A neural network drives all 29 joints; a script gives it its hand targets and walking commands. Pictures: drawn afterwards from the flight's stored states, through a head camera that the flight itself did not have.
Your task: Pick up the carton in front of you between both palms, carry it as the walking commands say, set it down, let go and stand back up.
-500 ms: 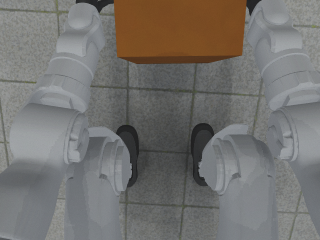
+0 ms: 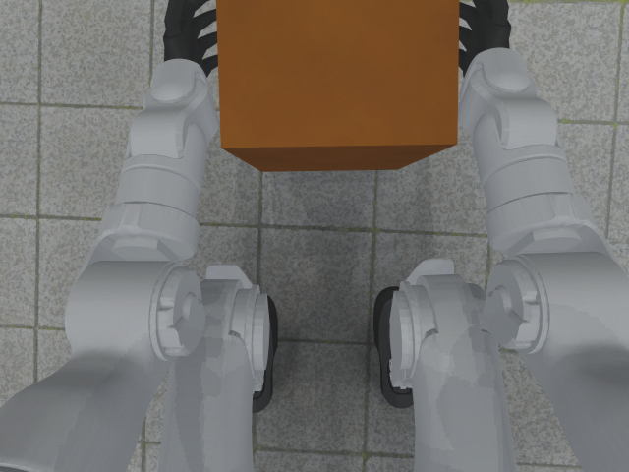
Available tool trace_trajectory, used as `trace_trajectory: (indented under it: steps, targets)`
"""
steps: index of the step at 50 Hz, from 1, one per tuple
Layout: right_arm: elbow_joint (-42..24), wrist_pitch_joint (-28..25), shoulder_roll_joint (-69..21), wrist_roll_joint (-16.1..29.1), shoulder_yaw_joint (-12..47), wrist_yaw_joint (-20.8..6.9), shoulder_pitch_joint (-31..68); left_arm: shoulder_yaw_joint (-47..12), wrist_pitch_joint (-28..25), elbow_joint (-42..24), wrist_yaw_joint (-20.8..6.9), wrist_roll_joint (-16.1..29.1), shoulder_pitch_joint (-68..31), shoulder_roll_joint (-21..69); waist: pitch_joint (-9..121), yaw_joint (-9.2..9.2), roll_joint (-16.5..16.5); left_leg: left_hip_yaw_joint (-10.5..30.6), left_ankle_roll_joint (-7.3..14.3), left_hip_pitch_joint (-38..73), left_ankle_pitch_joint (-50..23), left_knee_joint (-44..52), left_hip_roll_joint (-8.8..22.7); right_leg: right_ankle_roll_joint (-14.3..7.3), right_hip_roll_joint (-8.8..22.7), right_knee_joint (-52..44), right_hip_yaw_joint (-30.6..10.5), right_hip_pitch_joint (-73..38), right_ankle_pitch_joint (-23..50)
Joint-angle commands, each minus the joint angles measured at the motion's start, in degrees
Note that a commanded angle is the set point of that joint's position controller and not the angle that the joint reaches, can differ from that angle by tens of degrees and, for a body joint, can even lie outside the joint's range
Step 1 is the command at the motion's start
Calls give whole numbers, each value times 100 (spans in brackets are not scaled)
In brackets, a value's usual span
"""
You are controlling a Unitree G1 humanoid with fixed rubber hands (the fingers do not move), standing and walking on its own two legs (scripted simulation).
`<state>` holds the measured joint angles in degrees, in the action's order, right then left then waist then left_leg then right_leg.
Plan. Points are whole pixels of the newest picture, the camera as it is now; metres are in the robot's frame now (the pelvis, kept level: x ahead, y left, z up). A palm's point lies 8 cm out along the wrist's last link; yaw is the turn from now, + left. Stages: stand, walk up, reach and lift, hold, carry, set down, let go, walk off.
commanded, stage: reach and lift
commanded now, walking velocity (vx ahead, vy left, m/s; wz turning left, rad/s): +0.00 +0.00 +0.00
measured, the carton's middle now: (332, 77) +0.55 -0.02 -0.17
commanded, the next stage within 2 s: none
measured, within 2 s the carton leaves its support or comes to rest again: neither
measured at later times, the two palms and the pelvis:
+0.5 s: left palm (95, 15) +0.50 +0.12 +0.08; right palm out of the picture +0.48 -0.18 +0.08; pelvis +0.00 +0.01 +0.13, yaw -2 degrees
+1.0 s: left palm out of the picture +0.45 +0.13 +0.24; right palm out of the picture +0.44 -0.17 +0.24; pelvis +0.05 +0.00 +0.27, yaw -2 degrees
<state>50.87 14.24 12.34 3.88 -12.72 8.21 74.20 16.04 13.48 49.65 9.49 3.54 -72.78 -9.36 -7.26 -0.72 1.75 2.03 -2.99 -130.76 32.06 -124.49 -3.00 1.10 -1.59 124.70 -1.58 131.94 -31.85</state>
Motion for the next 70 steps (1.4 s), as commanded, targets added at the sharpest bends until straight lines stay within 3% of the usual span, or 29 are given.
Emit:
trace_trajectory:
  steps: [1,4,9,13,16,18,24,29,37,52,70]
  targets:
    - [-765,328,-6719,-185,1798,-1937,2639,-1990,268,-903,-1900,-77,-3321,6485,7306,-132,-296,-783,209,2916,-1416,1526,-642,-4,-628,-1598,584,-4232,1992]
    - [-761,427,-6875,-388,1586,-1987,2585,-1735,362,-738,-1899,-417,-3026,6567,7158,-26,-254,-751,209,3069,-1342,1847,-676,-4,-656,-1944,587,-4009,1731]
    - [-258,596,-6632,-942,915,-2067,2553,-958,553,-259,-1889,-1016,-2843,6309,6138,40,-369,-695,297,2962,-321,2574,-670,-55,-703,-2681,577,-3612,484]
    - [-85,668,-6642,-1149,611,-2088,2524,-969,639,-360,-1956,-1065,-3087,6464,6485,-132,-198,-695,264,3248,-70,2941,-670,-102,-713,-3028,553,-4046,240]
    - [-89,716,-6733,-1228,552,-2128,2372,-1164,727,-466,-2002,-1015,-3038,6761,6842,-220,13,-633,195,3759,-182,3262,-676,-131,-718,-3225,592,-4309,406]
    - [-180,759,-6872,-1176,665,-2194,2277,-1227,784,-477,-2020,-1028,-2816,6905,7066,-150,64,-626,173,4175,-378,3433,-681,-122,-725,-3369,604,-4446,570]
    - [-813,834,-7302,-866,1375,-2315,1838,-1668,850,-797,-2076,-889,-2097,7263,7571,-18,-153,-583,160,4899,-1193,3812,-697,-37,-753,-3742,572,-5300,1362]
    - [-1268,823,-7545,-623,1961,-2248,1327,-2246,819,-1181,-2098,-596,-1584,7465,7603,-34,-277,-497,137,5390,-1595,4133,-730,17,-772,-4074,485,-6045,1855]
    - [-1164,835,-7717,-726,2058,-2111,307,-2459,817,-1189,-2120,-576,-702,7517,6617,-58,-228,-361,160,5959,-1349,4947,-726,7,-760,-4933,293,-6806,1671]
    - [-1357,705,-7891,-937,2199,-2036,-1158,-2478,703,-1266,-2162,-857,850,7545,5222,22,-230,19,280,7819,-1563,6717,-596,-80,-624,-6694,-94,-8770,1904]
    - [-2203,1138,-7846,-828,2888,-2072,-2946,-3126,1166,-2102,-2211,-761,2671,7438,3578,74,-204,314,310,10859,-3018,9008,-326,-129,-405,-8926,-357,-11529,3287]
